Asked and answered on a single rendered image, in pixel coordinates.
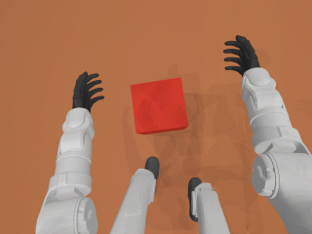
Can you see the robot left shin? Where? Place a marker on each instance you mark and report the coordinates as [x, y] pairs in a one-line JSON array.
[[143, 171]]

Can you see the robot right upper arm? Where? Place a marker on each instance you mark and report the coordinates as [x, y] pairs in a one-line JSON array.
[[285, 179]]

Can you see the robot right shin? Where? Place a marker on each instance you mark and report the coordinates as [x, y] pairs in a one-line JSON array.
[[205, 185]]

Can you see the carton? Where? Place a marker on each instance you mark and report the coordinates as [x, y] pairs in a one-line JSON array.
[[159, 106]]

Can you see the robot left hand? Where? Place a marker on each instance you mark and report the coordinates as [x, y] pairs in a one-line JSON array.
[[82, 95]]

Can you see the robot shin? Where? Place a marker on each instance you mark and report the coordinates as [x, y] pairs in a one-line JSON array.
[[143, 171], [205, 185]]

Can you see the robot left upper arm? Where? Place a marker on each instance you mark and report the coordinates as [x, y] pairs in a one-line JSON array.
[[75, 215]]

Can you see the robot left forearm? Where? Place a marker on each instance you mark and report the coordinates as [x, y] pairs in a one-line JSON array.
[[73, 164]]

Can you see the robot right forearm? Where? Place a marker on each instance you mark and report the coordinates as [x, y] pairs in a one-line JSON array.
[[268, 116]]

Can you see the robot right hand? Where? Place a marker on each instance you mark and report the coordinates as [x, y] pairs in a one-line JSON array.
[[247, 57]]

